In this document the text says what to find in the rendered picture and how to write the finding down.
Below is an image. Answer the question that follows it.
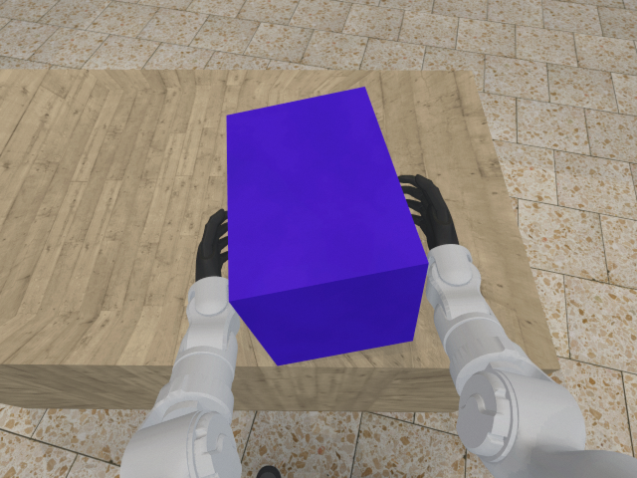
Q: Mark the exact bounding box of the pedestal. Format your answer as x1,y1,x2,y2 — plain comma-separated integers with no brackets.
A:
0,69,561,413

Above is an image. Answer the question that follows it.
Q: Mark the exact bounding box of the carton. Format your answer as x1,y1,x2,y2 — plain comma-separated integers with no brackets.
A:
226,87,429,365

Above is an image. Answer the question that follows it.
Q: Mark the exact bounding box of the left robot forearm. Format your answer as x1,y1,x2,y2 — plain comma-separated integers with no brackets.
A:
119,276,240,478

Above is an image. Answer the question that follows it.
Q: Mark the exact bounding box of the left robot hand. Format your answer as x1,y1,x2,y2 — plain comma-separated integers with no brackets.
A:
195,209,228,282

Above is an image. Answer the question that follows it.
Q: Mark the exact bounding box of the robot right upper arm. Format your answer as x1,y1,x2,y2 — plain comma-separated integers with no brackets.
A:
456,368,637,478

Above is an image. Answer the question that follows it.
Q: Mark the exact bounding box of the right robot forearm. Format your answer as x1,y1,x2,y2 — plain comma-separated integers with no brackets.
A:
426,244,586,448

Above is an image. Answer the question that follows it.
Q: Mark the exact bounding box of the right robot hand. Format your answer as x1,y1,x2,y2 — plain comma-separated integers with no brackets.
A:
397,174,459,250

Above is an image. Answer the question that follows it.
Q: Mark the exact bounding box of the robot left upper arm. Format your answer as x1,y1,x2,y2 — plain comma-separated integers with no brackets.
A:
121,409,242,478

